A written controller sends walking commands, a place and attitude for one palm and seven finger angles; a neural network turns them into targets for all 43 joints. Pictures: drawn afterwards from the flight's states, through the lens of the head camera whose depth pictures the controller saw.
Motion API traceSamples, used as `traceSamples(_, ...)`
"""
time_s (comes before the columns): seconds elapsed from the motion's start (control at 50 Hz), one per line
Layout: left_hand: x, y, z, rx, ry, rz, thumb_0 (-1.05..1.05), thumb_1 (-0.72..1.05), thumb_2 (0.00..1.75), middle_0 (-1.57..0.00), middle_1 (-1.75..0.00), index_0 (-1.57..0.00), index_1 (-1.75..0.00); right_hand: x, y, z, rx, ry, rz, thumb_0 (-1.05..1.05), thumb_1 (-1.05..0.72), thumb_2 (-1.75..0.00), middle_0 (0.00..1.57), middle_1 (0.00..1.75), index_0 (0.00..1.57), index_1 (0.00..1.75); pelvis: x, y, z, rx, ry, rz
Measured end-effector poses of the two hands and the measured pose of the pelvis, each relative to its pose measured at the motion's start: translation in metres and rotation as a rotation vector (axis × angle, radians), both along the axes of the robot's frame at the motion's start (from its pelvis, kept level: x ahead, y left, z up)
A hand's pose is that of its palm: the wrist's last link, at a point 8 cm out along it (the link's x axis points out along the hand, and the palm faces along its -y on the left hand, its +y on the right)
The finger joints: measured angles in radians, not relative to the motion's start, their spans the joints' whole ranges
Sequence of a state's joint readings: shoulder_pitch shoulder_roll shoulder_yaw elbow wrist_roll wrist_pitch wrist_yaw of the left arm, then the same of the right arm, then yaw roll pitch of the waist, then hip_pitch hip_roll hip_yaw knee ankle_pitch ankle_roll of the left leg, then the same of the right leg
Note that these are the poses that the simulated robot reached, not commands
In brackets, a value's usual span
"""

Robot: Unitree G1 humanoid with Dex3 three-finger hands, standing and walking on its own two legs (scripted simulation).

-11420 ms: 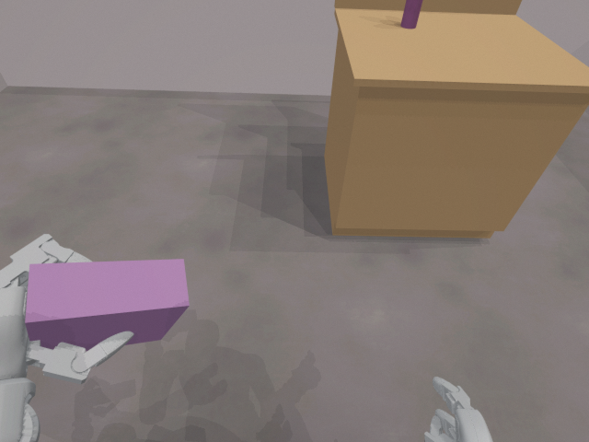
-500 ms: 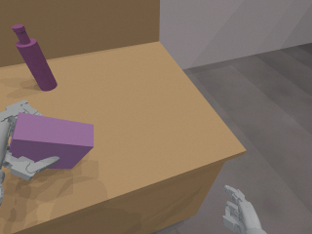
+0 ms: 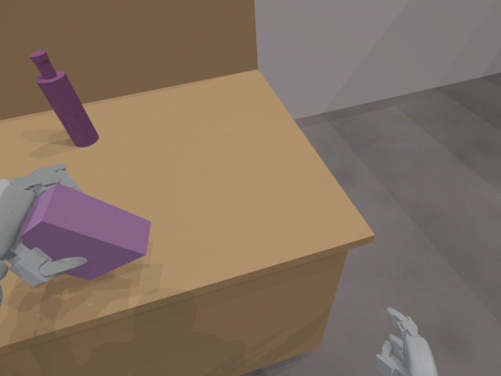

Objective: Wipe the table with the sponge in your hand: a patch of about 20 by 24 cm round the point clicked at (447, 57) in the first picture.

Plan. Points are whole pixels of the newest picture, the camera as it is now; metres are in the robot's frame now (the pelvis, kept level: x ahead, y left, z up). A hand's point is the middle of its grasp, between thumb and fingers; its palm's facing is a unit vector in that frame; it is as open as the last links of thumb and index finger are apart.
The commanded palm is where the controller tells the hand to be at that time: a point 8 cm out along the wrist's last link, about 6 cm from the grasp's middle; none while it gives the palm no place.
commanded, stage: turn the palm down, sponge in hand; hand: left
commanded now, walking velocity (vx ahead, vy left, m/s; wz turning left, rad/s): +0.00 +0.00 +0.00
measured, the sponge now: (92, 243) +0.24 +0.25 +0.14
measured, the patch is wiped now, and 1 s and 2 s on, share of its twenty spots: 0.00 0.00 0.00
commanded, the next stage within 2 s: move the sponge above the wiping area in 1.48 s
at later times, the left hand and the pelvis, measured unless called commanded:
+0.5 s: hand (24, 222) +0.22 +0.31 +0.20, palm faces +0.27 -0.28 -0.92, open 9.5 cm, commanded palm +0.19 +0.32 +0.26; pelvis +0.00 +0.02 +0.00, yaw +0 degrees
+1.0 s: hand (4, 213) +0.23 +0.33 +0.21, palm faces +0.21 -0.09 -0.97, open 9.5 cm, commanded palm +0.18 +0.32 +0.28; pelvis -0.01 +0.04 +0.01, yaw -1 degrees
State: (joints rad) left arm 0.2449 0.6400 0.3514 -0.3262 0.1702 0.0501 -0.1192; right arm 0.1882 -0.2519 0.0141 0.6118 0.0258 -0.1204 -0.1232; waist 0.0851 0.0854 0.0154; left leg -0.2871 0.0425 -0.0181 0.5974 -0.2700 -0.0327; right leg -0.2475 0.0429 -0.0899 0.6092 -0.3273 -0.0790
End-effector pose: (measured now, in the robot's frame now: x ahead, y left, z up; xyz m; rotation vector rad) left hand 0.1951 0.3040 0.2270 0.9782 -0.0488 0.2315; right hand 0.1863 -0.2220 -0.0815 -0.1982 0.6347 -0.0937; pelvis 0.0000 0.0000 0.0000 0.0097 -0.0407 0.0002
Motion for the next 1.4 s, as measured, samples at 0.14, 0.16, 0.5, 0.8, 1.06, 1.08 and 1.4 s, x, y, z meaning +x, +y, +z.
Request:
traceSamples(0.14,0.0,0.002,0.012,0.086,-0.008,0.074,0.0,-0.43,1.0,-0.79,-1.36,-0.79,-1.36,-0.008,-0.02,-0.013,-0.007,0.06,-0.043,0.02,-0.91,-0.9,0.2,0.3,0.2,0.3,0.008,0.0,-0.003,0.008,0.018,-0.003)
traceSamples(0.16,-0.001,0.004,0.012,0.097,0.005,0.089,0.0,-0.43,1.0,-0.79,-1.36,-0.78,-1.36,-0.008,-0.02,-0.014,-0.009,0.065,-0.046,0.02,-0.91,-0.9,0.2,0.3,0.2,0.3,0.009,0.001,-0.003,0.009,0.02,-0.003)
traceSamples(0.5,-0.006,0.014,0.019,0.241,0.02,0.164,0.0,-0.43,1.0,-0.79,-1.36,-0.79,-1.36,0.031,0.036,0.008,0.044,-0.037,0.027,0.02,-0.91,-0.9,0.2,0.3,0.2,0.3,0.003,0.024,0.002,0.001,-0.002,0.003)
traceSamples(0.8,0.001,0.021,0.027,0.372,0.089,0.195,0.0,-0.43,1.0,-0.79,-1.36,-0.79,-1.36,0.044,0.073,0.024,0.051,-0.033,0.094,0.02,-0.91,-0.9,0.2,0.3,0.17,0.29,-0.009,0.041,0.011,-0.001,-0.036,-0.004)
traceSamples(1.06,-0.001,0.017,0.032,0.439,0.11,0.258,0.0,-0.43,1.0,-0.79,-1.36,-0.79,-1.36,0.044,0.07,0.024,0.066,-0.026,0.107,0.02,-0.91,-0.9,0.2,0.3,0.17,0.29,-0.016,0.039,0.012,0.003,-0.038,-0.011)
traceSamples(1.08,-0.002,0.016,0.03,0.446,0.116,0.255,0.0,-0.43,1.0,-0.79,-1.36,-0.79,-1.36,0.044,0.07,0.024,0.067,-0.027,0.109,0.02,-0.91,-0.9,0.2,0.3,0.17,0.29,-0.016,0.038,0.012,0.004,-0.038,-0.01)
traceSamples(1.4,-0.002,-0.002,0.029,0.478,0.122,0.25,0.0,-0.43,1.0,-0.79,-1.36,-0.79,-1.36,0.045,0.064,0.022,0.092,-0.045,0.129,0.02,-0.91,-0.9,0.2,0.3,0.19,0.3,-0.019,0.024,0.011,0.007,-0.049,-0.014)
